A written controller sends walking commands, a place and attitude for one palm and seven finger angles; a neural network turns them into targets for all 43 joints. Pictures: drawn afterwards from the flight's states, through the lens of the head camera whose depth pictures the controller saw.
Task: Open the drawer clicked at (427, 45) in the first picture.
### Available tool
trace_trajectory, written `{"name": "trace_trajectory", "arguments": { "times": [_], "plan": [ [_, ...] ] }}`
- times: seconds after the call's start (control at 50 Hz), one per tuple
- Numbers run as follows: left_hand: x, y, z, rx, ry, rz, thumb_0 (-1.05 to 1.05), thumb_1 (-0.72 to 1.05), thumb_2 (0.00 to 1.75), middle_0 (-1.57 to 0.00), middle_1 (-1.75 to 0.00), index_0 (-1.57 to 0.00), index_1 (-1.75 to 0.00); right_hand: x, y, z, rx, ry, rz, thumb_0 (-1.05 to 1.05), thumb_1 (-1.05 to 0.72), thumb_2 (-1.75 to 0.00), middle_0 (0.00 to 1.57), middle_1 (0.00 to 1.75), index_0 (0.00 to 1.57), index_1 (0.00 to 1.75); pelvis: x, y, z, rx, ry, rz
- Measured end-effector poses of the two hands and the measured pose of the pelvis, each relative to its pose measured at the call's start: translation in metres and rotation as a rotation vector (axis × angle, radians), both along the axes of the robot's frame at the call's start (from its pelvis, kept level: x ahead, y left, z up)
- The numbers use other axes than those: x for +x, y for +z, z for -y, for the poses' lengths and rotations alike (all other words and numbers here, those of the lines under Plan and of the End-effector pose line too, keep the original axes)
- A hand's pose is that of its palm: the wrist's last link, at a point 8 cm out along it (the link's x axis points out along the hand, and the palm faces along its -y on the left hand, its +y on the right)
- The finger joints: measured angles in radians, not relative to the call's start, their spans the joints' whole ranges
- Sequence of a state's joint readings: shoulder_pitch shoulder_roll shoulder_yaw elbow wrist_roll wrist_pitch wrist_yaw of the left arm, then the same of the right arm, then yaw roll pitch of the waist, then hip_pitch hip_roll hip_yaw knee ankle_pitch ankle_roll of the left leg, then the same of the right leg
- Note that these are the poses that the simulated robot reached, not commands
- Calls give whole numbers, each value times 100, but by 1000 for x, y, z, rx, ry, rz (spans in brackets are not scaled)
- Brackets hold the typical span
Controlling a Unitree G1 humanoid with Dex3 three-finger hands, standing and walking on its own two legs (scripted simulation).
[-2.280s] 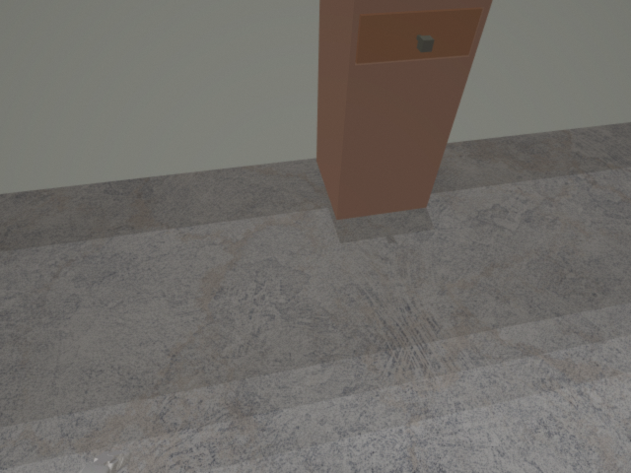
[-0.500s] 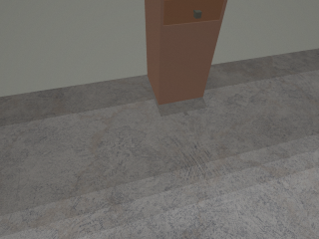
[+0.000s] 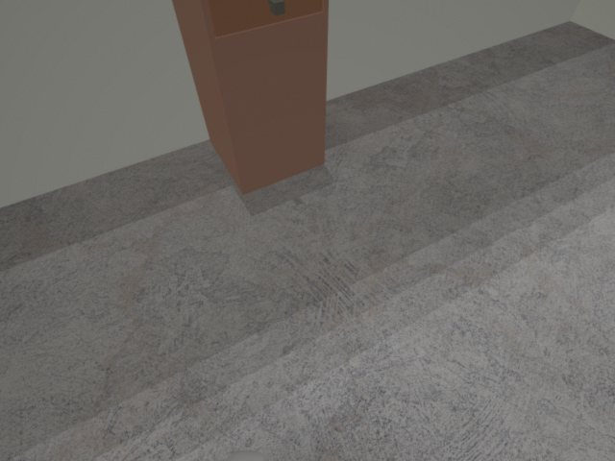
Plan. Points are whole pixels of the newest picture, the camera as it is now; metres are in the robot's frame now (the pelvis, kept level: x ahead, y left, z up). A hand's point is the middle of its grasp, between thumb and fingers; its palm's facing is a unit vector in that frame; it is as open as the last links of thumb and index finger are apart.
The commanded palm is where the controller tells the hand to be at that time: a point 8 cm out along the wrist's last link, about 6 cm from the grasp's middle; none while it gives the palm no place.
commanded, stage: walk to a spot facing it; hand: left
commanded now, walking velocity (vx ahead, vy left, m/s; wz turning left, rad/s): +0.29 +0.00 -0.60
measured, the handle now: (274, 4) +1.34 +0.23 +0.01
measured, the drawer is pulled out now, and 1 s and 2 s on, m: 0.00 0.00 0.00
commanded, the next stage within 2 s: none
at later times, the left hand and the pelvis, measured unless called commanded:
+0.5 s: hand (196, 402) +0.22 +0.21 -0.17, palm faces -0.29 -0.94 -0.16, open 7.4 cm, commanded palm none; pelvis +0.08 +0.04 +0.00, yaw -18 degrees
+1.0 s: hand (287, 295) +0.43 +0.09 -0.18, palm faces -0.45 -0.87 -0.20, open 7.2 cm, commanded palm none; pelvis +0.28 -0.06 -0.01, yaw -29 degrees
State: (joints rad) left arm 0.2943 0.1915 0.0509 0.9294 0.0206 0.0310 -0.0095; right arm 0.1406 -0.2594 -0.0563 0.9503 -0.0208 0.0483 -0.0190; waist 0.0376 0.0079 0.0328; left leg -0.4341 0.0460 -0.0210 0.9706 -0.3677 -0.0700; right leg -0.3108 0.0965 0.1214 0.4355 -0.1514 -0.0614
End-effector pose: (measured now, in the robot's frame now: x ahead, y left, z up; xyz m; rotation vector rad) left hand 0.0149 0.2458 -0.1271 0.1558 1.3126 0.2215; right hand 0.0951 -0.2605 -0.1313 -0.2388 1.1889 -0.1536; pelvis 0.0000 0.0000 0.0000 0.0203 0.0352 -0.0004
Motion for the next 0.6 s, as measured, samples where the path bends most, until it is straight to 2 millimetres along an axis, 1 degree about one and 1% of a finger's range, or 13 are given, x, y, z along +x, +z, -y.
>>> {"name": "trace_trajectory", "arguments": {
  "times": [0.1,0.14,0.18,0.24,0.3,0.34,0.4,0.46,0.52,0.56,0.6],
  "plan": [
    [13,-5,-23,-13,-39,24,1,91,90,-21,-30,-20,-30,-1,13,-14,-21,-31,53,1,-91,-90,20,30,20,29,2,0,-19,-14,-54,-8],
    [20,-11,-35,-21,-58,27,1,91,90,-21,-30,-20,-30,-3,17,-23,-32,-50,85,1,-91,-90,20,30,20,29,5,-2,-29,-19,-79,-8],
    [31,-19,-47,-32,-83,27,1,91,90,-21,-30,-20,-30,-10,19,-32,-50,-81,118,1,-91,-90,20,30,20,29,8,-7,-40,-34,-101,-3],
    [58,-17,-58,-44,-141,33,1,91,90,-20,-30,-20,-30,-34,26,-44,-55,-144,109,1,-91,-90,20,30,20,29,17,-1,-48,-47,-140,15],
    [95,-11,-64,-54,-195,78,1,91,90,-20,-30,-20,-30,-62,29,-55,-56,-201,43,1,-91,-90,20,30,20,29,29,5,-52,-65,-172,21],
    [120,-10,-64,-56,-228,103,1,91,90,-20,-30,-20,-30,-81,28,-62,-53,-243,-8,1,-91,-90,20,30,20,29,38,6,-52,-68,-200,23],
    [155,-11,-55,-62,-280,110,1,91,90,-20,-30,-19,-30,-106,23,-74,-39,-319,-84,1,-90,-90,20,30,20,29,54,5,-51,-66,-246,24],
    [189,-16,-35,-78,-343,93,1,91,90,-20,-30,-19,-30,-128,17,-88,-10,-398,-163,1,-91,-90,20,30,20,29,72,1,-46,-64,-290,21],
    [226,-21,-4,-103,-420,77,1,91,90,-20,-30,-19,-30,-147,13,-103,29,-475,-252,1,-91,-90,20,30,20,29,91,-3,-36,-62,-329,17],
    [255,-25,23,-123,-477,75,1,91,90,-20,-30,-19,-30,-157,11,-112,59,-526,-315,1,-91,-90,20,30,20,29,105,-7,-27,-62,-353,13],
    [287,-30,54,-142,-535,86,1,91,90,-20,-30,-19,-30,-164,8,-120,91,-577,-380,1,-91,-90,20,30,20,29,120,-12,-16,-62,-377,8]
  ]
}}
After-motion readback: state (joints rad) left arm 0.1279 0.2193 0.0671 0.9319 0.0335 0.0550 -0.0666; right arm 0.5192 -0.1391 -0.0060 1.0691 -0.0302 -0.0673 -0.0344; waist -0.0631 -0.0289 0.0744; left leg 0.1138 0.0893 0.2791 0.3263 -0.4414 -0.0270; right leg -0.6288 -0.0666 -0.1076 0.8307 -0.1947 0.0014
